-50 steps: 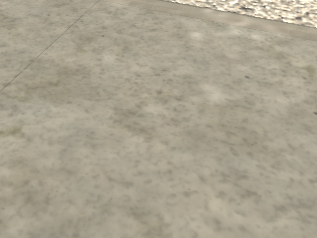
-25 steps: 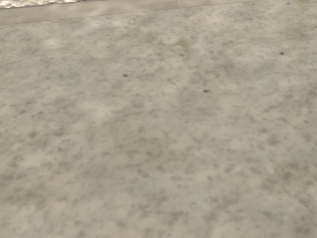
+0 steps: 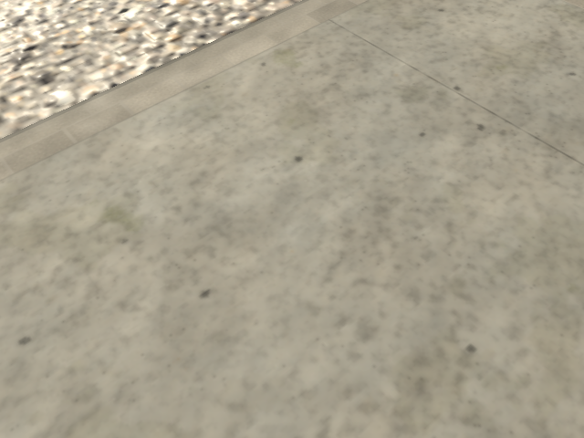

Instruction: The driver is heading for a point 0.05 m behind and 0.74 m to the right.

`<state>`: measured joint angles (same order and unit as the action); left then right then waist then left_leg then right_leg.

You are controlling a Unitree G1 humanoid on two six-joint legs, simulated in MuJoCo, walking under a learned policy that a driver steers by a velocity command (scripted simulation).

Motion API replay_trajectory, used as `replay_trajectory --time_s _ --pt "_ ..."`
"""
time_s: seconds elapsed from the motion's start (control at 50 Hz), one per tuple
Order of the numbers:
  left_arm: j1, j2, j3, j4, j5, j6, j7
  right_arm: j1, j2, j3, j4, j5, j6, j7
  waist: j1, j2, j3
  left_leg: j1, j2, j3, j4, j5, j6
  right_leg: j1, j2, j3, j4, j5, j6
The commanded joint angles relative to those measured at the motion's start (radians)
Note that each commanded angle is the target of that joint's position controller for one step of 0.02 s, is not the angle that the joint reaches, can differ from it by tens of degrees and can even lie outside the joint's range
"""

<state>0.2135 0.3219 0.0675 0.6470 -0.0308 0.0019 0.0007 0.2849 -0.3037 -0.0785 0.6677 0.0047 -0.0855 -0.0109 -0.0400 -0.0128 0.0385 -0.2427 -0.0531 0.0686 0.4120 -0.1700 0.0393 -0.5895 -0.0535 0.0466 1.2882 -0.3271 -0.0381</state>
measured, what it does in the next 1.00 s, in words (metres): walks ahead, turning right: right foot, then left foot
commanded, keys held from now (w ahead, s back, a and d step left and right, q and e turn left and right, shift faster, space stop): w+e+shift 1.00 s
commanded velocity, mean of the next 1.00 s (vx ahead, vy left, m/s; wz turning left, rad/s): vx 0.95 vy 0.00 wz -1.00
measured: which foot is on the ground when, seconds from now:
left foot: down 0.00-0.40, up 0.42-0.82, down 0.84-1.00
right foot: up 0.00-0.38, down 0.40-0.82, up 0.84-1.00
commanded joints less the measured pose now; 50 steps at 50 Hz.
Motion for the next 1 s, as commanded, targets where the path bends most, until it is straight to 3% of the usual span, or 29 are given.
replay_trajectory --time_s 0.02,0.16,0.28,0.34,0.36,0.38,0.4,0.42,0.44,0.46,0.48,0.5,0.52,0.54,0.58,0.62,0.68,0.76,0.78,0.8,0.82,0.84,0.86,0.88,0.9,0.92,0.94,0.96,1.0 --pt "-0.019 0.053 0.015 -0.078 -0.008 -0.011 -0.001 -0.017 -0.101 -0.027 -0.039 0.001 -0.028 0.007 0.014 0.101 -0.005 0.14 0.303 -0.32 -0.278 -0.331 0.097 -0.24 -0.099 0.057 0.018 0.08 0.009" --pt "-0.114 0.05 0.015 -0.081 -0.01 -0.016 -0.014 0.056 -0.128 -0.029 0.021 -0.028 -0.018 0.005 -0.018 0.064 0.079 0.231 0.315 -0.041 -0.296 -0.106 0.08 -0.375 -0.108 0.031 -0.095 0.317 0.038" --pt "-0.256 0.004 -0.012 -0.125 -0.015 -0.034 -0.069 0.093 -0.164 -0.03 0.072 -0.017 0.013 0.006 -0.044 0.044 0.169 0.367 0.328 0.167 -0.295 0.188 0.039 -0.315 -0.091 -0.114 -0.388 0.306 -0.037" --pt "-0.109 0.077 0.024 -0.107 -0.029 -0.028 -0.065 0.033 -0.249 -0.047 0.066 -0.003 0.037 0.003 0.088 0.155 0.042 0.371 0.332 0.241 -0.062 1.099 0.033 0.043 0.062 -0.256 -0.429 0.157 -0.1" --pt "0.055 0.139 0.056 -0.074 -0.035 -0.02 -0.06 0.006 -0.274 -0.054 0.058 0.005 0.044 0.003 0.184 0.19 -0.05 0.326 0.342 0.24 0.155 1.257 0.036 0.259 0.112 -0.266 -0.427 0.086 -0.13" --pt "0.316 0.23 0.107 -0.001 -0.032 -0.011 -0.049 -0.043 -0.27 -0.052 0.037 0.018 0.039 0.001 0.314 0.148 -0.172 0.139 0.314 0.225 0.465 1.166 0.015 0.648 0.142 -0.208 -0.546 0.141 -0.187" --pt "0.387 0.274 0.119 0.059 -0.04 0.004 -0.031 -0.022 -0.108 -0.005 0.032 -0.002 0.018 -0.001 0.269 -0.084 -0.129 -0.196 0.176 0.18 0.859 0.086 -0.038 0.874 0.046 0.037 -0.595 0.089 -0.226" --pt "0.303 0.336 0.111 0.005 -0.021 -0.023 -0.036 0.037 0.012 0.038 -0.071 0.007 -0.037 0.003 0.105 -0.351 -0.299 -0.55 -0.016 -0.041 1.187 -0.426 -0.061 1.07 -0.147 0.707 -0.861 -0.27 -0.442" --pt "0.316 0.23 0.086 -0.015 -0.006 -0.054 -0.047 -0.106 -0.112 0.025 -0.107 0.033 -0.086 0.002 0.19 -0.142 -0.345 -0.625 0.038 -0.216 1.151 -0.295 -0.016 1.059 -0.202 0.869 -1.035 -0.399 -0.395" --pt "0.318 0.192 0.075 0.005 0.011 -0.078 -0.049 -0.197 -0.124 0.019 -0.138 0.058 -0.104 0.0 0.172 -0.078 -0.193 -0.666 0.057 -0.2 1.094 -0.233 0.005 0.931 -0.204 0.831 -1.081 -0.338 -0.356" --pt "0.263 0.158 0.061 0.008 0.018 -0.095 -0.052 -0.194 -0.099 0.027 -0.121 0.042 -0.109 -0.005 0.109 0.049 -0.114 -0.602 0.105 -0.211 0.998 -0.178 0.01 0.759 -0.178 0.73 -1.069 -0.247 -0.324" --pt "0.184 0.115 0.046 -0.001 0.02 -0.099 -0.049 -0.164 -0.091 0.024 -0.098 0.013 -0.099 -0.004 0.051 0.085 -0.067 -0.5 0.141 -0.218 0.915 -0.129 -0.001 0.603 -0.117 0.598 -1.046 -0.149 -0.299" --pt "0.13 0.098 0.038 -0.019 0.027 -0.101 -0.042 -0.111 -0.091 0.018 -0.087 0.005 -0.081 0.005 0.0 0.028 -0.044 -0.441 0.153 -0.228 0.872 -0.098 -0.021 0.502 -0.071 0.527 -1.051 -0.109 -0.303" --pt "0.106 0.087 0.034 -0.022 0.017 -0.1 -0.035 -0.105 -0.1 0.013 -0.081 -0.005 -0.066 0.01 -0.009 0.014 -0.014 -0.423 0.16 -0.216 0.813 -0.091 -0.044 0.45 -0.042 0.475 -1.072 -0.055 -0.303" --pt "0.123 0.066 0.024 -0.009 0.001 -0.097 -0.013 -0.17 -0.091 0.015 -0.093 -0.021 -0.045 0.015 0.004 0.03 0.036 -0.386 0.156 -0.167 0.66 -0.053 -0.08 0.346 0.002 0.363 -1.094 0.084 -0.283" --pt "0.155 0.059 0.021 0.015 0.0 -0.089 0.01 -0.312 -0.046 0.029 -0.145 -0.029 -0.044 0.019 0.05 0.009 0.086 -0.355 0.107 -0.107 0.46 0.1 -0.112 0.256 0.058 0.283 -1.08 0.236 -0.255" --pt "0.208 0.084 0.031 0.05 0.0 -0.075 0.019 -0.449 0.001 0.036 -0.199 -0.011 -0.054 0.031 0.124 -0.038 0.077 -0.208 0.035 -0.073 0.19 0.296 -0.122 0.186 0.08 0.28 -1.081 0.179 -0.201" --pt "0.223 0.083 0.042 0.093 -0.018 -0.075 0.033 -0.467 -0.086 -0.005 -0.225 0.034 -0.066 0.031 0.118 -0.098 0.055 -0.155 0.04 -0.159 0.05 0.311 -0.106 0.383 0.018 0.386 -0.997 0.218 -0.163" --pt "0.221 0.087 0.048 0.1 -0.015 -0.068 0.037 -0.433 -0.111 -0.018 -0.222 0.037 -0.068 0.028 0.094 -0.109 0.033 -0.127 0.036 -0.158 0.046 0.257 -0.094 0.449 0.006 0.399 -0.94 0.352 -0.152" --pt "0.208 0.102 0.055 0.098 -0.002 -0.06 0.035 -0.317 -0.149 -0.041 -0.202 0.039 -0.07 0.02 0.031 -0.123 -0.051 -0.006 0.02 -0.135 0.075 0.195 -0.076 0.496 0.015 0.395 -0.817 0.56 -0.132" --pt "0.153 0.121 0.055 0.082 0.026 -0.054 0.024 -0.105 -0.175 -0.059 -0.173 0.05 -0.061 0.005 -0.102 -0.144 -0.188 0.225 0.046 -0.114 0.126 0.154 -0.056 0.462 0.04 0.358 -0.598 0.701 -0.097" --pt "0.108 0.05 0.026 0.043 0.06 -0.056 0.011 0.175 -0.198 -0.058 -0.131 0.043 -0.041 -0.012 -0.208 -0.107 -0.395 0.62 0.203 -0.262 0.291 -0.046 -0.027 0.246 0.06 0.328 -0.245 0.531 -0.07" --pt "0.365 -0.106 -0.021 0.003 -0.016 -0.064 0.0 0.177 -0.275 -0.06 -0.086 -0.012 -0.048 0.018 -0.012 0.539 -0.608 0.917 0.495 -0.931 -0.01 -0.485 0.16 -0.08 0.196 0.255 0.147 -0.248 -0.03" --pt "0.304 0.003 -0.02 0.033 -0.053 -0.056 0.011 0.131 -0.158 -0.046 -0.116 -0.015 -0.048 0.029 -0.056 0.479 -0.507 0.838 0.478 -1.038 -0.125 -0.781 0.14 -0.192 0.08 0.195 0.221 -0.145 -0.032" --pt "0.144 0.084 -0.003 0.015 -0.034 -0.052 0.012 0.072 -0.085 -0.032 -0.117 -0.004 -0.036 0.018 -0.097 0.315 -0.316 0.672 0.425 -0.821 -0.133 -0.653 0.102 -0.227 0.047 0.127 0.211 -0.063 -0.029" --pt "0.056 0.095 0.002 0.001 -0.009 -0.052 0.011 0.042 -0.087 -0.028 -0.094 -0.015 -0.023 0.014 -0.085 0.106 -0.198 0.509 0.381 -0.656 -0.132 -0.422 0.083 -0.194 0.013 0.098 0.172 -0.027 -0.028" --pt "-0.008 0.082 0.004 -0.024 0.011 -0.056 0.004 0.03 -0.09 -0.03 -0.066 -0.027 -0.018 0.013 -0.065 0.043 -0.108 0.371 0.353 -0.534 -0.136 -0.244 0.084 -0.162 -0.022 0.089 0.116 -0.01 -0.033" --pt "-0.005 0.06 0.005 -0.032 -0.001 -0.05 -0.005 0.011 -0.074 -0.023 -0.044 -0.036 -0.024 0.009 -0.027 0.059 -0.066 0.273 0.335 -0.443 -0.15 -0.145 0.084 -0.112 -0.063 0.1 0.081 0.002 -0.039" --pt "0.0 0.014 -0.001 -0.045 -0.025 -0.025 -0.006 -0.01 -0.02 -0.008 -0.005 -0.011 -0.031 0.018 0.007 0.092 -0.021 0.209 0.32 -0.321 -0.188 -0.087 0.085 -0.126 -0.101 0.082 0.049 -0.019 -0.049"
Keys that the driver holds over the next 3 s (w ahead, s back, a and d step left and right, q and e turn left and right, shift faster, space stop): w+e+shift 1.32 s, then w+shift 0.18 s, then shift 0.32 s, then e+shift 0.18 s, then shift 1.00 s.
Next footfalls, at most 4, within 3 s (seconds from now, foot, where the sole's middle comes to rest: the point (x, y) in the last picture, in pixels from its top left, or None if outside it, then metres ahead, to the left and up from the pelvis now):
0.40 right None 0.40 -0.23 -0.77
0.84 left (429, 281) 0.89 -0.35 -0.77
1.30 right None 0.87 -0.83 -0.77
1.72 left None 1.08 -1.25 -0.77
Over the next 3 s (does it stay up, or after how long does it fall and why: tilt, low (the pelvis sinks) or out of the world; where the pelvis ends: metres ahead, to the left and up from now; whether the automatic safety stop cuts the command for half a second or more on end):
stays up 0.93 -1.18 0.00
